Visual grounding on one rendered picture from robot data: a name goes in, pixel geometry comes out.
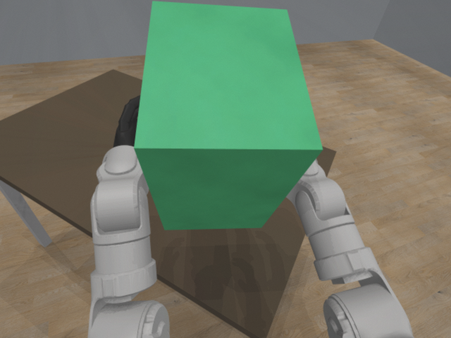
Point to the left robot forearm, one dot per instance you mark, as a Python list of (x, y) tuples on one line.
[(124, 266)]

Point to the carton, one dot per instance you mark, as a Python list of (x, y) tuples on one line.
[(225, 127)]

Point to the robot right upper arm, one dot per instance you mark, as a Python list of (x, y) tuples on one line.
[(369, 311)]

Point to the table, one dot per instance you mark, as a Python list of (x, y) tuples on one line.
[(50, 152)]

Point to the robot left hand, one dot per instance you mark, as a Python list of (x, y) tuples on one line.
[(126, 130)]

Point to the right robot forearm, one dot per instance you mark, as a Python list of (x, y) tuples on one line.
[(328, 223)]

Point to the robot left upper arm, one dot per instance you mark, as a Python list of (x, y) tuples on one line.
[(132, 319)]

